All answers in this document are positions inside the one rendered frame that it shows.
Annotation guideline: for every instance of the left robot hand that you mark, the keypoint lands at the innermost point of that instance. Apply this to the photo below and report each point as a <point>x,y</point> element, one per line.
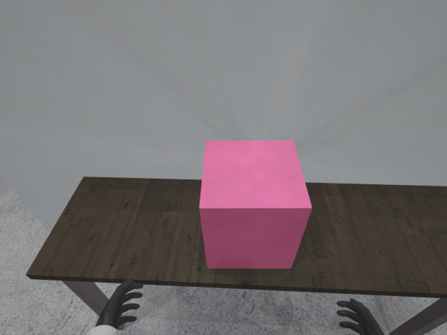
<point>114,308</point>

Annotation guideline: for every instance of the right robot hand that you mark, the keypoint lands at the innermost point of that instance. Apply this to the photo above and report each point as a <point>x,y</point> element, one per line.
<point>367,324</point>

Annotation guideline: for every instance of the table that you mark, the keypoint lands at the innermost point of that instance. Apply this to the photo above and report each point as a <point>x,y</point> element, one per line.
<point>362,239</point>

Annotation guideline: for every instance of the carton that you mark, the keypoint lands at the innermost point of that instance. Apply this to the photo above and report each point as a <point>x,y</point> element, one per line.
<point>254,204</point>

